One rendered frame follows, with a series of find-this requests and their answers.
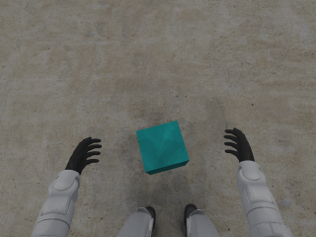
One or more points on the robot left hand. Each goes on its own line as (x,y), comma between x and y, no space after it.
(77,162)

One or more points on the carton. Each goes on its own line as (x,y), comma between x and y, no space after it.
(162,147)

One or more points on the left robot forearm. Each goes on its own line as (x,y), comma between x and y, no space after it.
(56,214)

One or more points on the robot right hand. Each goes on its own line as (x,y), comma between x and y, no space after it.
(244,151)

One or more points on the right robot forearm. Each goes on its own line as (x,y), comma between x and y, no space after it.
(260,207)

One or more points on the robot right shin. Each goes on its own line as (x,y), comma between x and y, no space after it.
(198,211)

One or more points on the left robot thigh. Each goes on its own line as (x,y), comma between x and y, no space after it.
(139,224)

